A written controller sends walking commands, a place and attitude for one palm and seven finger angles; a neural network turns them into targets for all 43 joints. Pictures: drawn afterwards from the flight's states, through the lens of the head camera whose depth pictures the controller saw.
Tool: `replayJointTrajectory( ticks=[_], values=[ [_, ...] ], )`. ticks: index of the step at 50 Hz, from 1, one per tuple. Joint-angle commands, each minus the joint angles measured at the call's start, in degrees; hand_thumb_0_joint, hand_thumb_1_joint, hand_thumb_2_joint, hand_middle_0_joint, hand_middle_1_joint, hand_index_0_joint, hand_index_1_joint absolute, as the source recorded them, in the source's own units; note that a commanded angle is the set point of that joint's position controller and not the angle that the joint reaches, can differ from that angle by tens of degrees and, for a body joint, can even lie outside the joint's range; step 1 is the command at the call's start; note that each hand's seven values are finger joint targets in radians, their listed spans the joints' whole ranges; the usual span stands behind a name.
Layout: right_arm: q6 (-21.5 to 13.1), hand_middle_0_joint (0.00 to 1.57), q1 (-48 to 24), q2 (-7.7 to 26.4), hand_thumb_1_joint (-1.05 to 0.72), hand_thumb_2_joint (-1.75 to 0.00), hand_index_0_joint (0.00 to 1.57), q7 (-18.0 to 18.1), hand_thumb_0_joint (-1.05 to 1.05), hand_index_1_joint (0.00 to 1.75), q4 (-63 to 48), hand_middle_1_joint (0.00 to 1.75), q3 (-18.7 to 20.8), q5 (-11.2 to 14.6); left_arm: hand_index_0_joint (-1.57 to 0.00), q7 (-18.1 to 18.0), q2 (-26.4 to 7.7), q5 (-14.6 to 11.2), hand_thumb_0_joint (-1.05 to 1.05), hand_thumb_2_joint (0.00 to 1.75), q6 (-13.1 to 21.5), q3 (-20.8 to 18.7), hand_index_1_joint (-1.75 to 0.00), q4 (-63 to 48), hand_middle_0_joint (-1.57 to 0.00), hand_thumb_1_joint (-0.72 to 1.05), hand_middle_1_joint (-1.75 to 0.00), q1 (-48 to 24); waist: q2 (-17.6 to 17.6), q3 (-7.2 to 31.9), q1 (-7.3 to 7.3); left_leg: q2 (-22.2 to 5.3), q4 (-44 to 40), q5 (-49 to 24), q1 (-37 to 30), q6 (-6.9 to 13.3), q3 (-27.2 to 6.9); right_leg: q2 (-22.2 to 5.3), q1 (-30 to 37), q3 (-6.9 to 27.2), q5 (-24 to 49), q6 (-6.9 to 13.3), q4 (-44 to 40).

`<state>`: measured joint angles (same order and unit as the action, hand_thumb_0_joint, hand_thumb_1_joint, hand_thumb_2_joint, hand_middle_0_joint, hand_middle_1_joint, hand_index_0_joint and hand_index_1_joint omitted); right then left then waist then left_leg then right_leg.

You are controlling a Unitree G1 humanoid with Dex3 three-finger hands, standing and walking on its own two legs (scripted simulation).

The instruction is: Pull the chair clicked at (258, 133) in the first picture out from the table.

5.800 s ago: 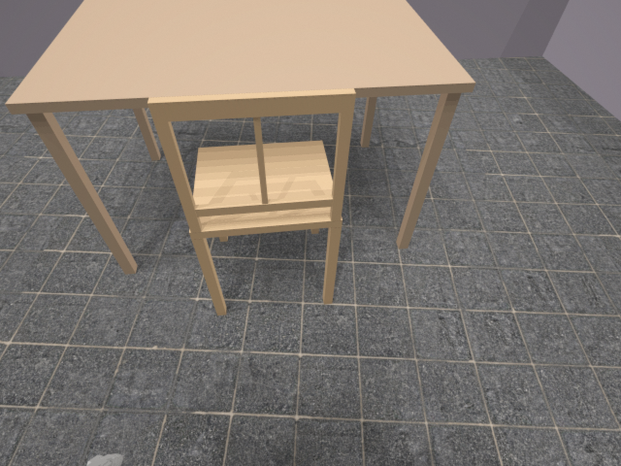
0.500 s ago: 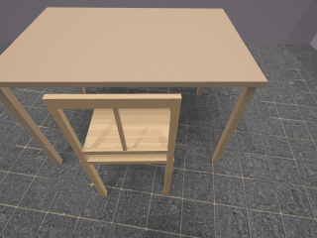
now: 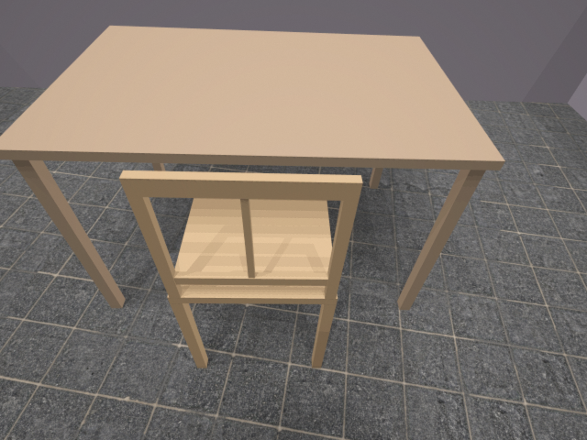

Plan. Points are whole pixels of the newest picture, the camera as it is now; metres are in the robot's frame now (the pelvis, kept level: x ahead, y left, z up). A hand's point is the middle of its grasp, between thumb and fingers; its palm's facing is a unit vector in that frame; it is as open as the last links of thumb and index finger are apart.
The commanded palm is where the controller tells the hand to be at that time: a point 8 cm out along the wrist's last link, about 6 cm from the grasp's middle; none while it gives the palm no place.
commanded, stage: look again from close up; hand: left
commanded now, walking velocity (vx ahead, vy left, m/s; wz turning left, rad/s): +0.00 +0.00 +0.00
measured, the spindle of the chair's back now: (248, 240) +0.51 +0.12 -0.10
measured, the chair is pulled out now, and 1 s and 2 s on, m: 0.00 0.00 0.00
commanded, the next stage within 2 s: shuffle to correct the standing spot in 1.70 s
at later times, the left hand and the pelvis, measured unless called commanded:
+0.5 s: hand out of the picture -0.03 +0.15 -0.18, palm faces +0.03 -0.99 -0.14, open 7.4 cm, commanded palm none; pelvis +0.00 +0.00 +0.00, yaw +0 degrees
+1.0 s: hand out of the picture -0.02 +0.14 -0.18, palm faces +0.03 -0.99 -0.16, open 7.4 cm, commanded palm none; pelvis +0.00 -0.01 +0.00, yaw +0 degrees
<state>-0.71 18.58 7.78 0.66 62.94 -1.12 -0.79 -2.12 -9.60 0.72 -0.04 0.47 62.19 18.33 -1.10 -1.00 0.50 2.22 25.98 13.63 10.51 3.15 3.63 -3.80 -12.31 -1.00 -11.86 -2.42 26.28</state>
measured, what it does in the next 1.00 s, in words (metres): stands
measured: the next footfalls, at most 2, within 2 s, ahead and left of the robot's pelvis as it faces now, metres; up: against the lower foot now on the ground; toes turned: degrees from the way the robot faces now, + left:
none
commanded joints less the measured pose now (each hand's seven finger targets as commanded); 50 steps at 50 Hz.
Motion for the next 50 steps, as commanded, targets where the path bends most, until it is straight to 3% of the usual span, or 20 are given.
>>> replayJointTrajectory(
  ticks=[1,13,17,29,35,42,46,50],
  values=[
    [-1.2,0.2,2.0,7.0,-0.9,-0.9,0.2,0.7,0.0,0.3,-1.9,0.3,1.6,0.2,-0.2,-0.1,-3.5,0.2,0.0,0.9,1.1,-0.6,-0.3,-1.4,-0.2,0.9,-0.3,4.2,1.4,-4.4,-0.62,-8.1,-10.4,4.9,6.6,-0.8,-8.9,-2.0,1.0,1.8,1.0,3.3,-2.8],
    [-1.3,0.2,1.9,5.4,-0.9,-0.9,0.2,0.9,0.0,0.3,-0.1,0.3,1.4,0.5,-0.2,-0.4,-2.1,0.2,0.0,0.9,1.5,-0.4,-0.3,0.4,-0.2,0.9,-0.3,6.1,0.7,-3.4,-0.36,-7.4,-7.9,-1.1,3.4,-1.0,-7.1,-2.5,0.1,2.7,3.2,3.2,-3.7],
    [-1.1,0.2,1.1,5.1,-0.9,-0.9,0.2,0.9,0.0,0.3,0.3,0.3,1.4,0.5,-0.2,-0.4,-1.9,0.2,0.0,0.9,1.4,-0.3,-0.3,0.6,-0.2,0.9,-0.3,6.4,0.6,-5.2,-0.54,-7.2,-8.4,1.8,4.2,-1.1,-7.1,-2.4,-1.1,3.1,1.3,3.3,-4.4],
    [-1.2,0.2,1.3,4.6,-0.9,-0.9,0.2,0.9,0.0,0.3,0.9,0.3,1.3,0.4,-0.2,-0.4,-1.8,0.1,0.0,0.9,1.6,-0.6,-0.3,0.2,-0.2,0.9,-0.3,6.1,1.1,-3.5,-0.76,-7.3,-7.9,-1.7,3.0,-1.3,-6.5,-2.6,0.1,3.1,3.3,3.4,-4.5],
    [-1.0,0.2,1.4,4.2,-0.9,-0.9,0.2,0.9,0.0,0.3,1.1,0.3,1.4,0.5,-0.2,-0.5,-1.9,0.2,0.0,0.9,1.5,-0.7,-0.3,-0.1,-0.2,0.9,-0.3,5.9,0.5,-5.0,-0.87,-7.3,-8.8,0.4,4.1,-1.4,-6.8,-2.3,-0.2,3.1,1.8,3.4,-5.2],
    [-1.0,0.2,2.3,4.1,-0.9,-0.9,0.2,0.8,0.0,0.3,1.2,0.3,1.3,0.4,-0.2,-0.4,-1.8,0.2,0.0,0.9,1.6,-0.8,-0.3,-0.5,-0.2,0.9,-0.3,5.9,0.1,-4.2,-0.73,-7.1,-8.5,0.5,4.1,-1.6,-6.7,-2.3,0.0,3.4,1.5,3.6,-5.3],
    [-0.9,0.2,2.2,4.0,-0.9,-0.9,0.2,0.8,0.0,0.3,1.2,0.3,1.4,0.4,-0.2,-0.4,-1.7,0.2,0.0,0.9,1.4,-0.9,-0.3,-0.4,-0.2,0.9,-0.3,5.8,1.4,-5.4,-0.73,-7.2,-9.4,2.7,4.9,-1.6,-7.1,-2.1,-0.7,3.1,0.3,3.5,-5.5],
    [-0.8,0.2,2.6,3.5,-0.9,-0.9,0.2,0.9,0.0,0.3,1.2,0.3,1.5,0.5,-0.2,-0.4,-1.6,0.2,0.0,0.9,1.6,-0.9,-0.3,-0.4,-0.2,0.9,-0.3,6.4,-0.2,-4.9,-0.74,-7.2,-9.0,2.0,4.3,-1.5,-6.8,-2.1,-0.6,3.3,0.4,3.6,-5.9]
  ],
)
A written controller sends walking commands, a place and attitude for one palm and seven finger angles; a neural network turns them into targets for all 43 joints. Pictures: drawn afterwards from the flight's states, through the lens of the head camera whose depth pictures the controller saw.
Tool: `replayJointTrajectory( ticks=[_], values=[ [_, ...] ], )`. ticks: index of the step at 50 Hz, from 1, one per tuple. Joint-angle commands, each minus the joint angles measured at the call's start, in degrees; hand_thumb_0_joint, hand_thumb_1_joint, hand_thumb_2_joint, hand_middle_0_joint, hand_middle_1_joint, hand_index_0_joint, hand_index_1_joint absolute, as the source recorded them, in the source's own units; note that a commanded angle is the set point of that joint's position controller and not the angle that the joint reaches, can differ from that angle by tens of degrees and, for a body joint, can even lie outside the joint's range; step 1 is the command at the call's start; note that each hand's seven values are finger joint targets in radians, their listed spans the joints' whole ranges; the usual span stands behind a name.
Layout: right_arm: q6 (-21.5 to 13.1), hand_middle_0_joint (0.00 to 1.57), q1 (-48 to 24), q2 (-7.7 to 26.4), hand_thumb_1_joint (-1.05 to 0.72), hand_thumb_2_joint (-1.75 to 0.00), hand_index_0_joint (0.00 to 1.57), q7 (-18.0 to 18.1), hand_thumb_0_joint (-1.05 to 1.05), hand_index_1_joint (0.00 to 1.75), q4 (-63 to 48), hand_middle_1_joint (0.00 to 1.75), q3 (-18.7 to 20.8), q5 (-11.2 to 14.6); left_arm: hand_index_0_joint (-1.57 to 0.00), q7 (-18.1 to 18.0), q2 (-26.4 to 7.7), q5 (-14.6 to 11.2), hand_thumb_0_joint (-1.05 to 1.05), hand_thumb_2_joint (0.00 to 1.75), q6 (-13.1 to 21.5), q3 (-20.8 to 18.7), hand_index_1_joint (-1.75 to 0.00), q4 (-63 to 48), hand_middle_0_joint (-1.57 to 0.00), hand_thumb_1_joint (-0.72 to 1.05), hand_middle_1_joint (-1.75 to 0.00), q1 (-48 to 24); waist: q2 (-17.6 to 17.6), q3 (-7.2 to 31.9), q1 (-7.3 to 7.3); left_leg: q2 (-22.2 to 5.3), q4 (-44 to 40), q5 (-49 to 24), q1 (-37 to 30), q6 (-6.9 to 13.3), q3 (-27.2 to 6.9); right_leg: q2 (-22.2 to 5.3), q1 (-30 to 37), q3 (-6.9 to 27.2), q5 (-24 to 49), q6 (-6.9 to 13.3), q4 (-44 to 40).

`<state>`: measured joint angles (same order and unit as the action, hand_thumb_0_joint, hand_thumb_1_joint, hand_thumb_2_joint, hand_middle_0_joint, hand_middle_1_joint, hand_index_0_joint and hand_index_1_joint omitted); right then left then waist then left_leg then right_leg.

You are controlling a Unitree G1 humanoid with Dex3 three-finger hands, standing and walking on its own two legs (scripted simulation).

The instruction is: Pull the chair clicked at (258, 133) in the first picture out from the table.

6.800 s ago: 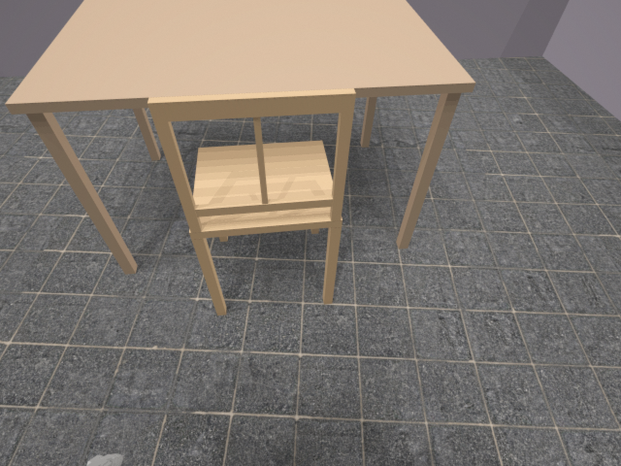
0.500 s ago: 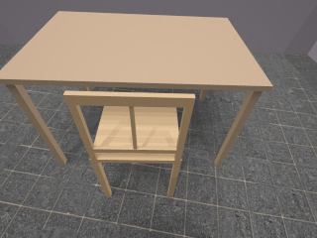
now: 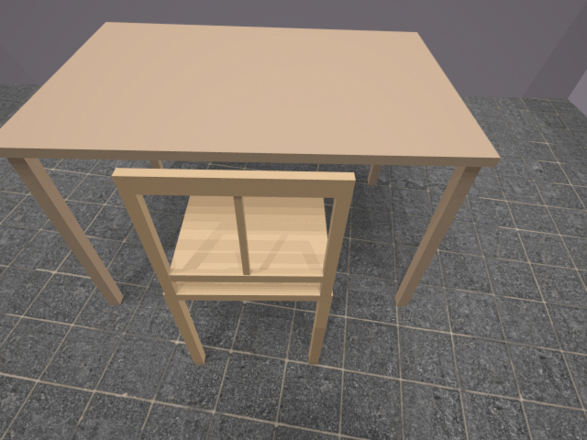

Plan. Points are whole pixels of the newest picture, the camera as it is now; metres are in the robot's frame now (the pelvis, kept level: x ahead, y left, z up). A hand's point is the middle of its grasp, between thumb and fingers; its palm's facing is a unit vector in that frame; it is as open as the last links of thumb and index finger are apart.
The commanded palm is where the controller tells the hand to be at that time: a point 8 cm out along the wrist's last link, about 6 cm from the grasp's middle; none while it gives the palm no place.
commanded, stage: look again from close up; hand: left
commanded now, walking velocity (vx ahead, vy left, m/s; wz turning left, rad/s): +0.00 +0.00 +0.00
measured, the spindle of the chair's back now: (242, 237) +0.52 +0.13 -0.10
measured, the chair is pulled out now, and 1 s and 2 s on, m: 0.00 0.00 0.00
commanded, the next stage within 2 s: shuffle to correct the standing spot in 0.70 s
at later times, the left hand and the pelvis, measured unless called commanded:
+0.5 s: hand out of the picture -0.03 +0.14 -0.18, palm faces +0.06 -0.99 -0.14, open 7.4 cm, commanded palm none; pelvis +0.00 -0.01 +0.00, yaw +0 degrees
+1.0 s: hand out of the picture -0.02 +0.14 -0.18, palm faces +0.06 -0.99 -0.15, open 7.4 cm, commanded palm none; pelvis +0.01 -0.01 +0.00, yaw +0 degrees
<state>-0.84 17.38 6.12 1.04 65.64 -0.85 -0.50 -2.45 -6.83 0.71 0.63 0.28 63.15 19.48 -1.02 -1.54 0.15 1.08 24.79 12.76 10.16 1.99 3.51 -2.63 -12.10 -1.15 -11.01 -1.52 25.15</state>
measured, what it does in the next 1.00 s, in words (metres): stands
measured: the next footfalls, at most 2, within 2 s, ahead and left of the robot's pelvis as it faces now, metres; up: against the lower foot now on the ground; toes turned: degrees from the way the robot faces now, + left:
none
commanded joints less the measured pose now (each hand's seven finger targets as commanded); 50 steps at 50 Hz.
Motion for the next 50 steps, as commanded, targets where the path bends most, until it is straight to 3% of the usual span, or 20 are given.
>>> replayJointTrajectory(
  ticks=[1,4,17,19,26,30,40,43,46,50],
  values=[
    [-0.7,0.2,3.8,5.3,-0.9,-0.9,0.2,0.5,0.0,0.3,-1.5,0.3,1.2,0.1,-0.2,-0.1,-4.2,0.2,0.0,0.9,0.9,-0.7,-0.3,-1.5,-0.2,0.9,-0.3,5.2,0.0,-4.1,-0.29,-5.8,-7.6,2.7,4.7,-0.5,-6.7,-3.3,-0.9,3.6,-0.6,2.7,-4.7],
    [-0.9,0.2,4.0,5.2,-0.9,-0.9,0.2,0.5,0.0,0.3,-1.4,0.3,1.1,0.1,-0.2,-0.1,-4.0,0.2,0.0,0.9,1.0,-0.8,-0.3,-1.3,-0.2,0.9,-0.3,5.5,0.8,-3.0,-0.27,-5.9,-7.3,1.5,3.7,-0.5,-6.6,-3.4,-0.9,3.4,0.2,2.8,-4.5],
    [-0.5,0.2,4.2,4.7,-0.9,-0.9,0.2,0.5,0.0,0.3,-1.4,0.3,1.2,0.1,-0.2,0.0,-3.8,0.3,0.0,0.9,1.0,-0.8,-0.3,-1.1,-0.2,0.9,-0.3,6.1,0.2,-5.2,-0.25,-5.4,-7.3,3.5,4.7,-0.8,-6.4,-3.3,-2.5,3.7,-3.1,2.9,-5.8],
    [-0.6,0.2,4.4,4.6,-0.9,-0.9,0.2,0.5,0.0,0.3,-1.4,0.3,1.2,0.0,-0.2,0.0,-3.9,0.2,0.0,0.9,1.1,-0.8,-0.3,-1.1,-0.2,0.9,-0.3,6.3,0.3,-3.9,-0.32,-5.5,-7.1,2.5,4.0,-0.7,-6.4,-3.3,-1.7,3.7,-1.9,2.8,-5.6],
    [-0.7,0.2,4.4,4.7,-0.9,-0.9,0.2,0.6,0.0,0.3,-1.6,0.3,1.2,0.0,-0.2,0.0,-3.5,0.3,0.0,0.9,1.0,-0.9,-0.3,-1.2,-0.2,0.9,-0.3,6.3,1.4,-4.5,-0.48,-5.7,-7.8,3.2,5.0,-0.6,-6.8,-3.1,-1.3,3.3,-1.1,2.9,-5.2],
    [-0.7,0.2,4.5,4.4,-0.9,-0.9,0.2,0.6,0.0,0.3,-1.5,0.3,1.2,0.1,-0.2,0.0,-3.6,0.3,0.0,0.9,1.1,-1.0,-0.3,-1.1,-0.2,0.9,-0.3,6.5,0.0,-3.7,-0.54,-5.9,-7.4,1.7,4.3,-0.6,-6.5,-3.1,-0.7,3.2,-0.2,2.9,-5.3],
    [-0.8,0.2,4.8,4.3,-0.9,-0.9,0.2,0.7,0.0,0.3,-1.3,0.3,1.1,0.1,-0.2,0.0,-3.7,0.3,0.0,0.9,1.1,-0.9,-0.3,-1.0,-0.2,0.9,-0.3,6.4,0.6,-4.1,-0.48,-5.9,-7.6,0.9,3.8,-0.6,-6.4,-3.1,-0.8,3.4,0.3,2.9,-5.5],
    [-0.4,0.2,5.4,5.0,-0.9,-0.9,0.2,0.7,0.0,0.3,-0.8,0.3,1.5,-0.3,-0.2,0.3,-3.3,0.5,0.0,0.9,0.7,-1.2,-0.3,-0.6,-0.2,0.9,-0.3,6.7,1.2,-4.8,-0.16,-6.8,-9.2,12.4,4.4,-0.2,-7.8,-1.9,-2.9,2.3,-8.7,3.0,-4.2],
    [0.2,0.2,5.4,6.3,-0.9,-0.9,0.2,0.7,0.0,0.3,-1.0,0.3,2.4,-0.6,-0.2,0.8,-2.7,1.1,0.0,0.9,0.2,-1.7,-0.3,-1.2,-0.2,0.9,-0.3,7.0,4.5,-7.5,-0.23,-9.3,-13.0,23.7,8.2,1.5,-11.2,-0.1,-4.6,-0.6,-13.4,2.8,-0.4],
    [-0.2,0.2,5.5,5.8,-0.9,-0.9,0.2,0.7,0.0,0.3,-1.7,0.3,2.7,-0.6,-0.2,1.2,-2.3,1.2,0.0,0.9,0.6,-2.0,-0.3,-1.2,-0.2,0.9,-0.3,9.1,2.7,-8.1,-0.78,-9.2,-11.1,21.3,9.7,2.8,-11.8,-0.5,-3.5,-0.5,-11.2,3.3,0.3]
  ],
)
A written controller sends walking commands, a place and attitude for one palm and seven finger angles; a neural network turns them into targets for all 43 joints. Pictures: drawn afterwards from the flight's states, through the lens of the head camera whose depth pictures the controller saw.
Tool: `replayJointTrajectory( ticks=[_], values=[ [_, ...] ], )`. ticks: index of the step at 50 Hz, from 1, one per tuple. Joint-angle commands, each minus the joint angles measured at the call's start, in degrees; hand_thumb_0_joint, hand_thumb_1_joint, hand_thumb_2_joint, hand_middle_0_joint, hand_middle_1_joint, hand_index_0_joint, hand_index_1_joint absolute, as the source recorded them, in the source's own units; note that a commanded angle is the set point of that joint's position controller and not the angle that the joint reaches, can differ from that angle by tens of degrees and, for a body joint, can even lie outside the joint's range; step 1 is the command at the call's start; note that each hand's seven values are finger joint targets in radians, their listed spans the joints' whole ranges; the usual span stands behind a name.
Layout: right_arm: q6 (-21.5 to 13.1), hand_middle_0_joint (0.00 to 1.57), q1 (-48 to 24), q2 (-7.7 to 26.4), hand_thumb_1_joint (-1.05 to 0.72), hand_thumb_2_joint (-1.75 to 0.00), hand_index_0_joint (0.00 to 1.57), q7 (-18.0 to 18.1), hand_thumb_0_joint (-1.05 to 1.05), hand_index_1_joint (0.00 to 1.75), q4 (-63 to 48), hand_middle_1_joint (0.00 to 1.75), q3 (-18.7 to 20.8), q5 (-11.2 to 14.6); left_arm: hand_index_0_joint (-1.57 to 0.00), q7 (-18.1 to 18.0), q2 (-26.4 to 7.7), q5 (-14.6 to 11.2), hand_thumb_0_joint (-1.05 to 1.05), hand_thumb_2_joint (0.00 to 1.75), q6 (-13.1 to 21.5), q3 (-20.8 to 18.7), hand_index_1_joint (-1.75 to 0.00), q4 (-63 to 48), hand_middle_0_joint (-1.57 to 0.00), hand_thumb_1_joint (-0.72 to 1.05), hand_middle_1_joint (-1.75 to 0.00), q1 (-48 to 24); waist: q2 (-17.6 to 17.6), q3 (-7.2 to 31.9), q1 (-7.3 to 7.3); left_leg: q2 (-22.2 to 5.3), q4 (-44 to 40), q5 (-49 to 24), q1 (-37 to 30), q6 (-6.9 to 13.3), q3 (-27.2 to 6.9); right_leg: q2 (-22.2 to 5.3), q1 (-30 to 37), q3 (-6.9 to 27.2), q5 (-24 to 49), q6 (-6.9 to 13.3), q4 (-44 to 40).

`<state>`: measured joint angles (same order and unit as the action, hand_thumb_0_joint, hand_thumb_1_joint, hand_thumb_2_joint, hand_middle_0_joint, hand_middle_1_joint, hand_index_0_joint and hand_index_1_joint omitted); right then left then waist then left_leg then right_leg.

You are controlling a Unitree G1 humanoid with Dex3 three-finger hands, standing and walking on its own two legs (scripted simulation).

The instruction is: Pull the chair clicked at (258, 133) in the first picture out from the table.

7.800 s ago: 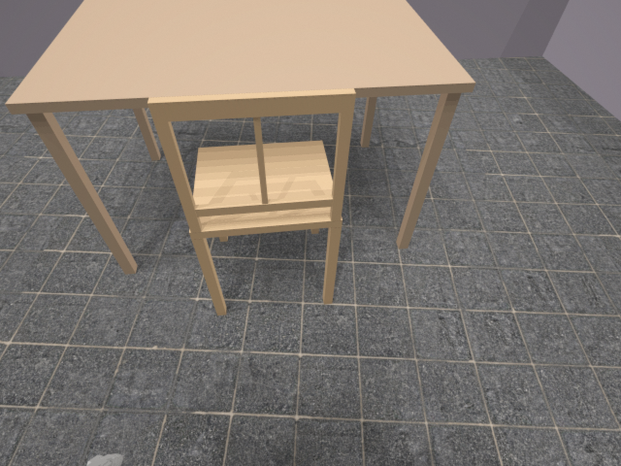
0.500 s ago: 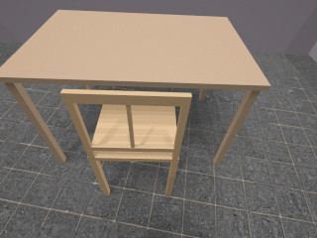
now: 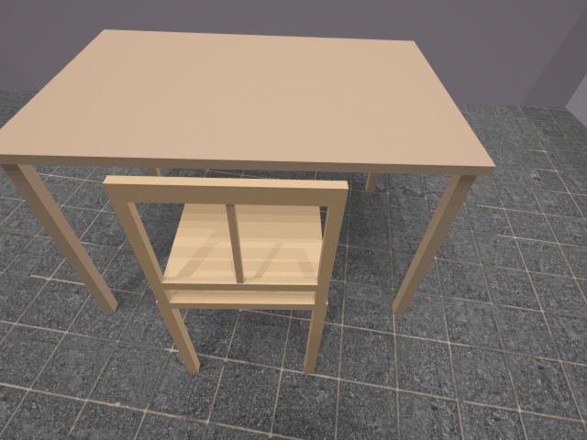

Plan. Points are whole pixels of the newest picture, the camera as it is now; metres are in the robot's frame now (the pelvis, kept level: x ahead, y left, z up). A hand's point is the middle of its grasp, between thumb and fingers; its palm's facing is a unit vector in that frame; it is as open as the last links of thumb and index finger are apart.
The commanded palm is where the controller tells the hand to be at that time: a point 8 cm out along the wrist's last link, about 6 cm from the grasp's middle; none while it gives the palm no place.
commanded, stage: shuffle to correct the standing spot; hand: left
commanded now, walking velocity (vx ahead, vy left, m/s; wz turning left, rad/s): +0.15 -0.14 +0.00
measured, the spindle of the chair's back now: (235, 245) +0.50 +0.14 -0.10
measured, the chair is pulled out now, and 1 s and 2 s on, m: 0.00 0.00 0.00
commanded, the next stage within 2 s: come to a stop and stand still in 0.14 s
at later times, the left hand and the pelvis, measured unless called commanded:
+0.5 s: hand out of the picture +0.03 +0.11 -0.18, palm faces +0.11 -0.99 -0.11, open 7.4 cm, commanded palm none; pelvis +0.08 -0.02 +0.00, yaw +1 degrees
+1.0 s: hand out of the picture +0.05 +0.20 -0.17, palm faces +0.02 -0.97 -0.23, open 7.4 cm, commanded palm none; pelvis +0.01 +0.01 -0.01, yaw +0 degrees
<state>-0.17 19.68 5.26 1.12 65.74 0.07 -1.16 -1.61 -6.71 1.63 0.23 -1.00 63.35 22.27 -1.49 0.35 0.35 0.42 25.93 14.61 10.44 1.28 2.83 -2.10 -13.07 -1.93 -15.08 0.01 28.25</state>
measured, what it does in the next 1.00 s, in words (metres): stands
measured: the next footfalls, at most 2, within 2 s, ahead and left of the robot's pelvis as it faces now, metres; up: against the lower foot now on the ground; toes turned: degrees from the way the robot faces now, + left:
none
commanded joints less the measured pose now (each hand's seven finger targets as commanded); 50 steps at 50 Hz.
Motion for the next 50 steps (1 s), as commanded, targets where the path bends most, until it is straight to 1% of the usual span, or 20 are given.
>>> replayJointTrajectory(
  ticks=[1,6,8,11,13,15,17,19,22,24,33,34,35,36,38,40,41,42,44,50],
  values=[
    [-1.0,0.2,3.3,6.6,-0.9,-0.9,0.2,0.7,0.0,0.3,-1.9,0.3,1.8,0.0,-0.2,0.4,-2.3,0.2,0.0,0.9,1.1,-0.8,-0.3,-1.3,-0.2,0.9,-0.3,6.7,3.3,-9.9,-0.98,-8.2,-11.0,17.7,8.9,3.4,-10.5,-1.5,-2.8,0.8,-6.7,2.1,-3.2],
    [-1.4,0.2,4.6,5.2,-0.9,-0.9,0.2,1.1,0.0,0.3,-2.0,0.3,1.7,0.0,-0.2,0.6,-3.1,0.0,0.0,0.9,1.3,-1.3,-0.3,-1.2,-0.2,0.9,-0.3,7.4,-0.8,-9.9,-0.68,-6.4,-3.4,7.9,8.0,2.7,-6.0,-3.0,-2.4,3.9,-4.4,3.7,-5.1],
    [-1.8,0.2,4.4,4.2,-0.9,-0.9,0.2,1.3,0.0,0.3,-2.2,0.3,1.3,0.0,-0.2,0.5,-4.2,-0.2,0.0,0.9,1.5,-1.8,-0.3,-0.4,-0.2,0.9,-0.3,9.2,-3.9,-6.3,-0.97,-4.2,3.3,1.5,8.1,1.8,-1.4,-4.9,2.0,6.2,1.9,5.2,-5.5],
    [-1.8,0.2,2.3,3.2,-0.9,-0.9,0.2,1.5,0.0,0.3,-3.2,0.3,1.2,-0.1,-0.2,0.2,-5.9,-0.2,0.0,0.9,1.2,-2.5,-0.3,0.4,-0.2,0.9,-0.3,11.0,-9.3,-5.7,-1.52,-1.9,13.0,7.6,13.2,0.6,3.3,-9.8,5.8,11.7,10.4,8.9,-7.3],
    [-1.8,0.2,0.7,2.7,-0.9,-0.9,0.2,1.5,0.0,0.3,-3.6,0.3,1.0,0.0,-0.2,0.0,-5.3,-0.1,0.0,0.9,1.1,-2.4,-0.3,0.1,-0.2,0.9,-0.3,10.2,-5.8,-5.9,-1.33,-2.8,12.0,10.0,12.4,0.4,3.1,-10.5,5.3,11.5,16.2,10.8,-6.1],
    [-2.1,0.2,3.4,1.8,-0.9,-0.9,0.2,1.7,0.0,0.3,-1.6,0.3,0.4,0.3,-0.2,-0.3,-3.4,-0.5,0.0,0.9,1.2,-1.7,-0.3,-0.3,-0.2,0.9,-0.3,7.3,-0.9,-4.9,0.71,-4.1,2.0,-4.0,2.1,0.4,1.7,-7.0,0.9,6.6,22.9,7.9,-1.5],
    [-2.5,0.2,7.6,5.6,-0.9,-0.9,0.2,2.5,0.0,0.3,1.2,0.3,0.9,0.3,-0.2,-0.4,-1.9,-0.5,0.0,0.9,1.6,-1.1,-0.3,-0.4,-0.2,0.9,-0.3,6.3,11.8,-1.1,1.35,-10.4,2.8,-39.0,-8.8,2.4,-3.3,-1.8,-2.2,-0.5,21.5,2.9,5.7],
    [-1.9,0.2,5.6,6.1,-0.9,-0.9,0.2,3.0,0.0,0.3,1.3,0.3,0.8,0.6,-0.2,-1.0,-2.3,-0.9,0.0,0.9,1.5,-1.2,-0.3,0.5,-0.2,0.9,-0.3,6.6,10.7,-1.5,-0.2,-11.5,4.5,-52.1,-8.1,2.7,-3.5,-1.4,0.7,-1.1,15.7,1.8,2.1],
    [-1.4,0.2,2.4,5.4,-0.9,-0.9,0.2,3.2,0.0,0.3,-0.5,0.3,0.9,0.8,-0.2,-1.3,-3.4,-0.6,0.0,0.9,1.4,-1.1,-0.3,1.3,-0.2,0.9,-0.3,8.0,1.4,-3.3,-0.47,-7.5,5.3,-37.9,-4.5,0.1,-0.4,-4.3,4.2,0.7,39.3,1.3,-0.3],
    [-1.1,0.2,1.7,5.3,-0.9,-0.9,0.2,3.1,0.0,0.3,-1.3,0.3,1.3,0.8,-0.2,-1.4,-4.2,-0.6,0.0,0.9,1.1,-1.3,-0.3,0.2,-0.2,0.9,-0.3,6.7,0.4,-2.1,-0.37,-6.6,3.5,-32.2,-3.9,-0.2,0.2,-5.2,5.6,0.8,44.1,1.2,1.0],
    [-0.7,0.2,-0.8,6.4,-0.9,-0.9,0.2,2.2,0.0,0.3,-3.6,0.3,1.4,0.6,-0.2,-1.3,-5.7,-0.7,0.0,0.9,1.0,-1.2,-0.3,-3.0,-0.2,0.9,-0.3,2.5,1.0,1.3,-0.78,-7.2,-0.4,-25.1,-5.0,-0.2,-1.3,-5.4,5.5,3.2,31.9,2.0,-1.9],
    [-0.6,0.2,-6.6,11.5,-0.9,-0.9,0.2,1.5,0.0,0.3,-8.6,0.3,3.0,1.5,-0.2,-3.5,-10.0,-0.1,0.0,0.9,1.5,-1.5,-0.3,-2.2,-0.2,0.9,-0.3,4.1,-0.6,-2.4,-1.72,-7.8,14.4,-25.1,0.7,-1.7,2.4,-7.5,1.2,6.6,52.1,-1.4,-4.2],
    [-0.5,0.2,-5.8,9.7,-0.9,-0.9,0.2,1.0,0.0,0.3,-11.3,0.3,2.5,1.3,-0.2,-3.4,-13.1,0.3,0.0,0.9,2.3,-2.6,-0.3,-4.0,-0.2,0.9,-0.3,4.0,-2.5,1.5,-1.03,-3.3,16.6,-11.8,9.0,-2.4,3.3,-10.3,14.0,8.1,71.5,1.2,-0.6],
    [-1.1,0.2,-4.2,6.7,-0.9,-0.9,0.2,0.7,0.0,0.3,-12.1,0.3,2.0,1.2,-0.2,-3.1,-11.7,-0.2,0.0,0.9,2.7,-2.2,-0.3,-5.2,-0.2,0.9,-0.3,4.3,-9.9,8.0,-0.6,-2.5,14.2,7.5,13.7,-0.8,1.1,-13.6,21.2,9.8,78.7,4.8,3.0],
    [-0.7,0.2,-4.0,7.2,-0.9,-0.9,0.2,0.7,0.0,0.3,-11.5,0.3,2.1,1.2,-0.2,-2.6,-10.5,-0.3,0.0,0.9,2.1,-1.1,-0.3,-7.7,-0.2,0.9,-0.3,0.4,-8.0,9.9,0.44,-0.8,7.3,5.2,7.8,-0.7,1.1,-11.3,18.1,6.2,67.3,6.5,5.4],
    [-0.7,0.2,-0.7,8.4,-0.9,-0.9,0.2,0.5,0.0,0.3,-10.0,0.3,2.2,0.6,-0.2,-2.1,-10.2,-1.1,0.0,0.9,1.3,-0.8,-0.3,-9.2,-0.2,0.9,-0.3,-4.0,0.6,7.4,2.32,-3.7,1.4,-13.3,-2.1,0.1,-0.6,-6.9,7.8,3.8,38.8,4.2,6.2],
    [-0.5,0.2,-2.7,10.2,-0.9,-0.9,0.2,0.5,0.0,0.3,-10.5,0.3,2.1,0.4,-0.2,-2.0,-8.9,-1.1,0.0,0.9,0.5,-0.6,-0.3,-9.4,-0.2,0.9,-0.3,-3.4,5.0,2.7,0.64,-7.8,1.7,-18.4,-0.5,1.3,-4.5,-4.3,2.5,2.7,18.8,2.7,2.6],
    [-0.2,0.2,-4.6,10.7,-0.9,-0.9,0.2,0.4,0.0,0.3,-11.5,0.3,1.9,0.3,-0.2,-1.9,-8.6,-0.6,0.0,0.9,-0.2,-0.5,-0.3,-9.5,-0.2,0.9,-0.3,-3.0,6.2,-2.7,-0.17,-8.8,0.0,-13.5,3.8,2.2,-6.6,-2.5,0.2,2.2,4.6,2.2,-0.4],
    [0.0,0.2,-6.1,11.2,-0.9,-0.9,0.2,-0.1,0.0,0.3,-12.3,0.3,1.7,0.3,-0.2,-1.3,-8.6,-0.4,0.0,0.9,-0.3,0.1,-0.3,-9.0,-0.2,0.9,-0.3,-3.1,4.1,-9.6,-0.33,-7.7,-4.4,1.7,9.4,2.2,-8.4,-1.7,-2.7,2.9,-4.2,2.2,-3.5],
    [0.0,0.2,-4.3,12.3,-0.9,-0.9,0.2,-0.6,0.0,0.3,-12.7,0.3,2.1,-0.2,-0.2,-0.7,-9.2,-0.2,0.0,0.9,-0.3,0.2,-0.3,-9.7,-0.2,0.9,-0.3,-2.2,3.2,-7.9,-0.31,-7.5,-12.0,18.1,11.4,2.0,-10.6,-1.3,-2.1,1.9,-8.5,1.7,-3.6]
  ],
)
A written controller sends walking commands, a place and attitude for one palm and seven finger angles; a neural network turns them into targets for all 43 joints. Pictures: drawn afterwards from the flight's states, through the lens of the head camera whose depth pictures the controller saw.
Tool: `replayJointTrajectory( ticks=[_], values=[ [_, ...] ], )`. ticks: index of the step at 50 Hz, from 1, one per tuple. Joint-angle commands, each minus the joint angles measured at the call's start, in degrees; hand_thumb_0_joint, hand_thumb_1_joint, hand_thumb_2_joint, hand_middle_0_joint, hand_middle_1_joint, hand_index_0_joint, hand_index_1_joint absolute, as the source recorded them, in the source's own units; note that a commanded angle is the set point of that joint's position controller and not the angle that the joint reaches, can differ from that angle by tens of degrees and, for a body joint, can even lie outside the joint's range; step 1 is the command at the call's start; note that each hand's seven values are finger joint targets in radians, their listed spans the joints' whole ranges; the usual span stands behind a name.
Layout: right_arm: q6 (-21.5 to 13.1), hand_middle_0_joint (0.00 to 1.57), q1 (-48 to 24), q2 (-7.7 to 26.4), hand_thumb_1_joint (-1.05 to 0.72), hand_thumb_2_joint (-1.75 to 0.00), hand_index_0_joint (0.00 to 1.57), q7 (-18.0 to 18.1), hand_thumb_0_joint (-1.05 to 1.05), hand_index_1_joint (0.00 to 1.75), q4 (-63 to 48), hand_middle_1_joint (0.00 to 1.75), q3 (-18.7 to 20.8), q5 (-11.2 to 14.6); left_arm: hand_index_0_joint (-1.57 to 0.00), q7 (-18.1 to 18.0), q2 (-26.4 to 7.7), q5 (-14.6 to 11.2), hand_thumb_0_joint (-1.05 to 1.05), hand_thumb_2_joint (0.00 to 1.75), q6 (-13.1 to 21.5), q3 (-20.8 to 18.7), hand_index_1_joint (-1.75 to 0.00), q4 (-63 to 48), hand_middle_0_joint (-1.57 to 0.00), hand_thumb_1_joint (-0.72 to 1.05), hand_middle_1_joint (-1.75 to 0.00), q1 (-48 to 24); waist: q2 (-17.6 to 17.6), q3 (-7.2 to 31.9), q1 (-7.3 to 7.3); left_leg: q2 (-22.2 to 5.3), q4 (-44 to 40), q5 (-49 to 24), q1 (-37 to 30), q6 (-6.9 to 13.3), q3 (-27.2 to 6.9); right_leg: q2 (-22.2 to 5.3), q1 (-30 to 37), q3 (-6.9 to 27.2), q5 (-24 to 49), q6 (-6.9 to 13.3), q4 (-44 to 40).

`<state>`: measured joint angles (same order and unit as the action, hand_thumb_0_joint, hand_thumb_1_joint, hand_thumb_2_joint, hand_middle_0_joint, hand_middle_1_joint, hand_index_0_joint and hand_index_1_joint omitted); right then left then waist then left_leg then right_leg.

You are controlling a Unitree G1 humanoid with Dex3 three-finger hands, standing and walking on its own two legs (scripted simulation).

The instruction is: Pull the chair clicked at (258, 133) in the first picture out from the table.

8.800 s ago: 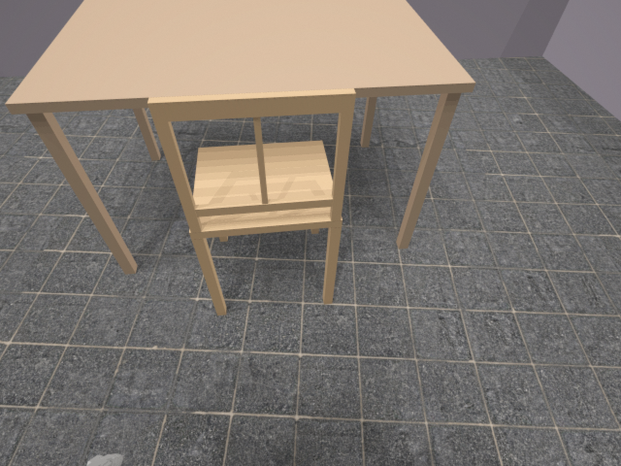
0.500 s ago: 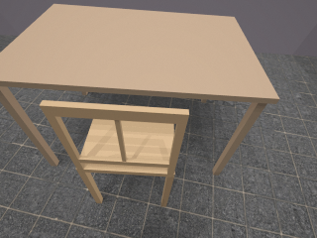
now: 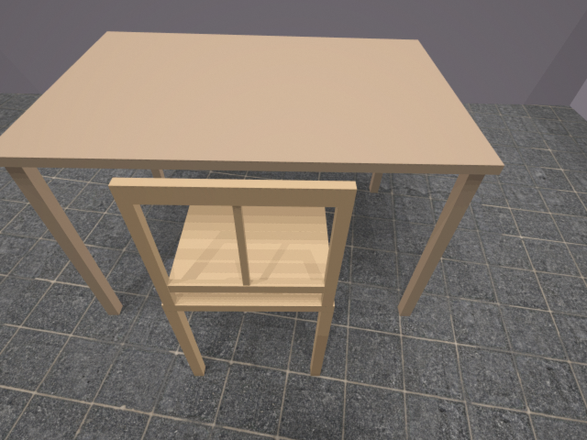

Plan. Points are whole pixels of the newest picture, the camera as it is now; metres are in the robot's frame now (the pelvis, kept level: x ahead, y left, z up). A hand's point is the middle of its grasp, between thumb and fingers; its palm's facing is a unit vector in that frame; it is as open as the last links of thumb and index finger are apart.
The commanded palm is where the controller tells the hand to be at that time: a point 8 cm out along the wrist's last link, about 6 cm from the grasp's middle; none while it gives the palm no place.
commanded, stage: come to a stop and stand still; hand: left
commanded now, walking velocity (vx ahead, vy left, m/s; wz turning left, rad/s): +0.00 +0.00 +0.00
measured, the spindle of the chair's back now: (242, 247) +0.49 +0.13 -0.09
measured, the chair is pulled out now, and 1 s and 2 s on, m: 0.00 0.00 0.00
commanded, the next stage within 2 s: look again from close up in 0.36 s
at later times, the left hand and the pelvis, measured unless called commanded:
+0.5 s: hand out of the picture -0.08 +0.17 -0.17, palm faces +0.04 -0.99 -0.16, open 7.4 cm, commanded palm none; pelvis -0.02 +0.02 +0.00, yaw +1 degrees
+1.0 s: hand out of the picture +0.00 +0.17 -0.17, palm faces +0.02 -0.99 -0.16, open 7.4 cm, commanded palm none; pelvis +0.00 +0.01 +0.01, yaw +0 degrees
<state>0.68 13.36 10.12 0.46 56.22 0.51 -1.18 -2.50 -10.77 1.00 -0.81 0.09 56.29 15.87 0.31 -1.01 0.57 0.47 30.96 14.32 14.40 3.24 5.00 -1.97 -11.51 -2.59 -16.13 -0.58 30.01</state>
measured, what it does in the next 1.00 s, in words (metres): stands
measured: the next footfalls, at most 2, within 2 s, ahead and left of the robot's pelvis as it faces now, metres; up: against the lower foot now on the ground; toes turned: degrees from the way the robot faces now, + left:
none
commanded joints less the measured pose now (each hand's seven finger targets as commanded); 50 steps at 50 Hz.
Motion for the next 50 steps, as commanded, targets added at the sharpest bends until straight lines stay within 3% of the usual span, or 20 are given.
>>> replayJointTrajectory(
  ticks=[1,5,11,18,27,34,36,44,50],
  values=[
    [-1.0,0.2,2.1,7.7,-0.9,-0.9,0.2,0.0,0.0,0.3,-3.2,0.3,1.6,-0.1,-0.2,0.2,-4.8,0.5,0.0,0.9,0.8,-1.0,-0.3,-2.6,-0.2,0.9,-0.3,4.9,1.0,-5.2,-0.75,-7.6,-17.1,18.4,7.4,0.1,-13.0,-1.5,-2.9,2.6,-7.0,2.3,-5.2],
    [-1.0,0.2,2.9,7.4,-0.9,-0.9,0.2,0.0,0.0,0.3,-2.4,0.3,1.5,0.0,-0.2,0.3,-4.5,0.5,0.0,0.9,1.0,-0.9,-0.3,-2.2,-0.2,0.9,-0.3,6.3,0.0,-4.5,-0.83,-7.4,-17.6,18.2,6.8,0.3,-13.0,-1.7,-3.2,2.8,-6.9,2.2,-5.9],
    [-1.3,0.2,4.6,7.0,-0.9,-0.9,0.2,0.1,0.0,0.3,-0.1,0.3,1.1,0.2,-0.2,0.4,-3.6,0.2,0.0,0.9,1.5,-0.6,-0.3,-0.2,-0.2,0.9,-0.3,8.2,1.6,-3.8,-0.53,-6.8,-17.2,16.3,5.3,0.1,-13.1,-2.2,-4.2,4.3,-6.4,2.4,-6.9],
    [-1.5,0.2,6.0,5.6,-0.9,-0.9,0.2,0.2,0.0,0.3,2.8,0.3,0.9,0.6,-0.2,0.2,-2.4,0.2,0.0,0.9,2.0,-0.1,-0.3,2.9,-0.2,0.9,-0.3,10.8,-0.6,-3.7,-0.49,-6.4,-16.2,14.0,4.0,-0.1,-12.6,-2.8,-5.2,5.8,-6.1,2.4,-8.3],
    [-1.7,0.2,6.2,4.4,-0.9,-0.9,0.2,0.4,0.0,0.3,5.1,0.3,0.7,0.8,-0.2,0.0,-1.0,0.1,0.0,0.9,2.3,0.3,-0.3,5.0,-0.2,0.9,-0.3,12.2,-0.6,-4.5,-0.45,-6.2,-15.6,11.4,2.9,-0.3,-11.6,-3.0,-6.2,6.1,-3.9,2.1,-8.6],
    [-2.2,0.2,6.3,3.7,-0.9,-0.9,0.2,0.5,0.0,0.3,6.2,0.3,0.5,1.0,-0.2,-0.2,-0.6,0.0,0.0,0.9,2.6,0.5,-0.3,5.4,-0.2,0.9,-0.3,11.6,-0.5,-3.1,-0.38,-6.2,-15.0,6.1,0.6,-0.4,-11.0,-3.5,-4.7,5.9,1.2,2.1,-8.3],
    [-2.2,0.2,5.9,3.6,-0.9,-0.9,0.2,0.6,0.0,0.3,6.3,0.3,0.4,1.0,-0.2,-0.2,-0.4,0.0,0.0,0.9,2.6,0.5,-0.3,5.3,-0.2,0.9,-0.3,11.1,-0.9,-4.5,-0.43,-6.2,-15.0,5.6,1.0,-0.4,-10.7,-3.4,-4.9,5.9,1.8,2.0,-8.4],
    [-2.7,0.2,5.9,3.6,-0.9,-0.9,0.2,0.7,0.0,0.3,6.7,0.3,0.2,0.9,-0.2,-0.3,-0.9,-0.1,0.0,0.9,2.6,0.3,-0.3,5.1,-0.2,0.9,-0.3,9.8,0.1,-2.1,-0.52,-6.3,-14.6,0.1,-1.9,-0.6,-9.9,-3.8,-2.4,5.5,5.8,1.8,-8.2],
    [-2.5,0.2,5.7,3.4,-0.9,-0.9,0.2,0.7,0.0,0.3,7.0,0.3,0.1,1.1,-0.2,-0.3,-1.4,-0.1,0.0,0.9,2.5,0.3,-0.3,4.7,-0.2,0.9,-0.3,8.8,-1.8,-3.7,-0.56,-6.0,-14.3,-1.2,-2.0,-0.7,-9.1,-3.8,-2.4,5.8,5.5,1.8,-9.3]
  ],
)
